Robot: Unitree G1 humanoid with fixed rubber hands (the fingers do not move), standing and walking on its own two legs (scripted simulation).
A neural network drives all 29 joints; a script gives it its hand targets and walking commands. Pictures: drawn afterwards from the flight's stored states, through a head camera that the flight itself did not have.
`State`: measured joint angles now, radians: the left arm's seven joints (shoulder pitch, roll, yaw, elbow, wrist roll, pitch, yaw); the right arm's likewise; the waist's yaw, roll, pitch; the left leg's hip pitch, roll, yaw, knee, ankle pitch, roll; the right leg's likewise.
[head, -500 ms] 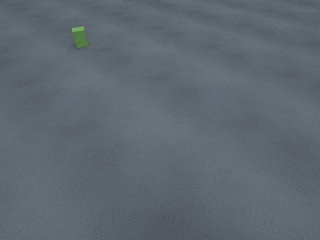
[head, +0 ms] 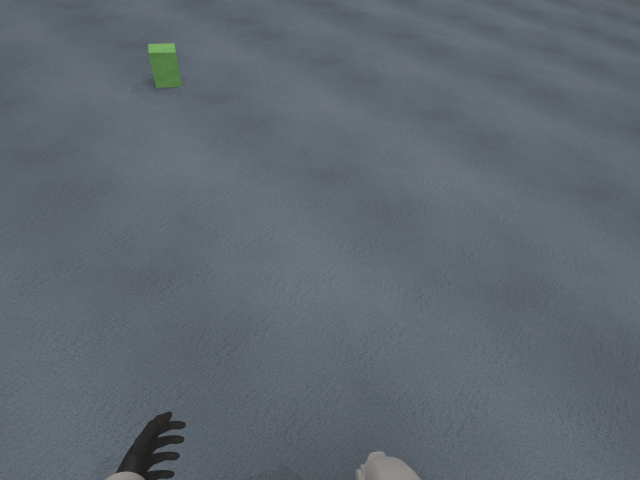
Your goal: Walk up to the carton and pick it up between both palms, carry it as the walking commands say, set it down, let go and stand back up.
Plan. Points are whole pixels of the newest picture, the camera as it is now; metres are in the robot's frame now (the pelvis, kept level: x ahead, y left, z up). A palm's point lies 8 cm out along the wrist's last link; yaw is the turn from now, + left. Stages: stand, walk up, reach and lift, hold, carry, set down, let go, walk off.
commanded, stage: walk up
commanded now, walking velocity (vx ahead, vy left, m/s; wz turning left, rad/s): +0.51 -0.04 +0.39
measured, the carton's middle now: (165, 65) +2.76 +0.58 -0.66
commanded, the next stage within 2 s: none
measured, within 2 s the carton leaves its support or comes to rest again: neither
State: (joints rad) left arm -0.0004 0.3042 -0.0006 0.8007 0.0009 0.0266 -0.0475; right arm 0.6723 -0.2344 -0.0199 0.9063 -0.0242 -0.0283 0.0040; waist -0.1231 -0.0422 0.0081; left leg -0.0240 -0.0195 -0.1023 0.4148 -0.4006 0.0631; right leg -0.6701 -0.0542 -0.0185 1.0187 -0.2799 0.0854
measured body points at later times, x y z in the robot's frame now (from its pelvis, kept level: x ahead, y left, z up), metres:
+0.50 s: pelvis +0.25 -0.01 +0.00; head +0.27 -0.02 +0.45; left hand +0.25 +0.26 -0.13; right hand +0.41 -0.23 -0.14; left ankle +0.30 +0.13 -0.67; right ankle +0.24 -0.15 -0.74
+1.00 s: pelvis +0.47 +0.07 +0.00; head +0.48 +0.12 +0.45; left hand +0.55 +0.31 -0.16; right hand +0.46 -0.21 -0.10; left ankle +0.41 +0.14 -0.74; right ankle +0.57 -0.10 -0.65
